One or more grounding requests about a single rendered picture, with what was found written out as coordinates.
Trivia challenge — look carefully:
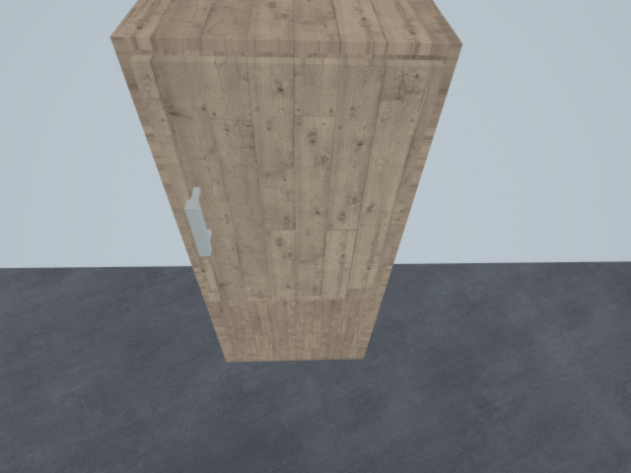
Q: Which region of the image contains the handle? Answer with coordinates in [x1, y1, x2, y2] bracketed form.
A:
[184, 187, 212, 256]

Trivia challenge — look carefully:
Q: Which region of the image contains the cupboard door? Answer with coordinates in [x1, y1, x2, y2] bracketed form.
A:
[129, 54, 446, 302]

